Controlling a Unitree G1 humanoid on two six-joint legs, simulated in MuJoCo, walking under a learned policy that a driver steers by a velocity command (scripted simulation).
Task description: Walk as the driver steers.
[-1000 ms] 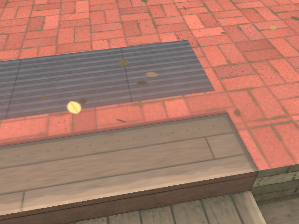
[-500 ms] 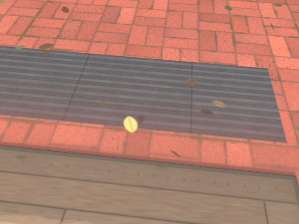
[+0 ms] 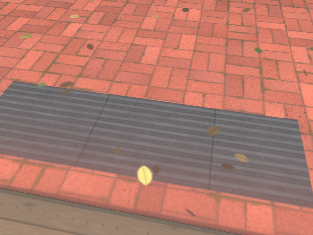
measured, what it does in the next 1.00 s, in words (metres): steps on the spot: right foot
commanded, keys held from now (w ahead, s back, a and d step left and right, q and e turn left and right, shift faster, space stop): e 0.30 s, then no key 0.70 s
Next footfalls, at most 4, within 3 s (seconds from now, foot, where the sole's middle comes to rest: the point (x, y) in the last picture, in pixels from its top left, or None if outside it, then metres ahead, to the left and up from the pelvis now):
0.58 right None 0.04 -0.17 -0.76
2.36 right None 0.32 -0.39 -0.61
2.98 left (200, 210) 0.62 -0.14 -0.61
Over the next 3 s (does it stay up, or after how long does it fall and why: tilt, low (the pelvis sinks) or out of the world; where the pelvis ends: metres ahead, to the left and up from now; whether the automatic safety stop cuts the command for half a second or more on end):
stays up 0.49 -0.24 0.13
